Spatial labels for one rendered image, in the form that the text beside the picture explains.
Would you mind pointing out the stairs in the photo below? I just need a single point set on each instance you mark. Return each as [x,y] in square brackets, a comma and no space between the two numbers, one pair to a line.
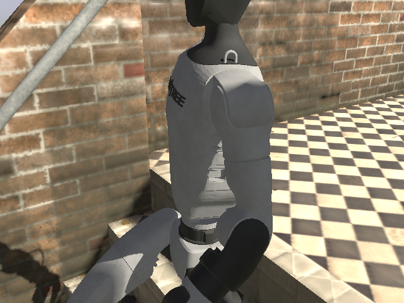
[269,283]

